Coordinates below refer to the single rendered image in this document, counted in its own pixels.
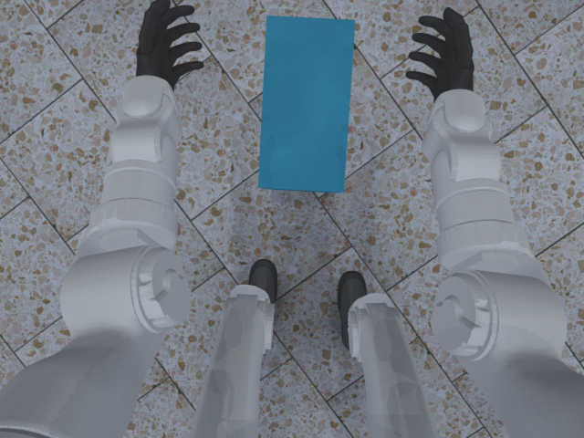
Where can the right robot hand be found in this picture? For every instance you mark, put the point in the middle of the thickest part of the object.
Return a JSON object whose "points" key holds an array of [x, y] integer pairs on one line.
{"points": [[455, 68]]}

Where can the carton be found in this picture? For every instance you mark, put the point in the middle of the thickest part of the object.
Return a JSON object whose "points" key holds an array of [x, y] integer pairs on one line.
{"points": [[305, 108]]}

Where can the left robot upper arm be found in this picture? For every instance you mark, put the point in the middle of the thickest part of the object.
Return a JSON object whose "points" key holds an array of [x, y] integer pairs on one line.
{"points": [[119, 307]]}

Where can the left robot hand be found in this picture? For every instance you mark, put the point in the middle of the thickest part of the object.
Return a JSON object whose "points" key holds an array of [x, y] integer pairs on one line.
{"points": [[154, 55]]}

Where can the robot left thigh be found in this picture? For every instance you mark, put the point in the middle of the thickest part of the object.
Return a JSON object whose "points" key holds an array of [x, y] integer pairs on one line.
{"points": [[228, 406]]}

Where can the robot left foot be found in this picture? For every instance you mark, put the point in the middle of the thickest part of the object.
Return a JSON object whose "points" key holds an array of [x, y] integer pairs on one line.
{"points": [[263, 274]]}

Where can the right robot upper arm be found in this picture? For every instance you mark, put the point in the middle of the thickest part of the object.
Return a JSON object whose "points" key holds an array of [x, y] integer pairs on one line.
{"points": [[508, 332]]}

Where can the robot left forearm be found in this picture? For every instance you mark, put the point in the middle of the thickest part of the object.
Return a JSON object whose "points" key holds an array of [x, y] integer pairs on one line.
{"points": [[140, 178]]}

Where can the robot right forearm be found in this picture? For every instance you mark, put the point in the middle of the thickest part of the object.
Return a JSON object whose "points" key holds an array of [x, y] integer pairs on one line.
{"points": [[471, 199]]}

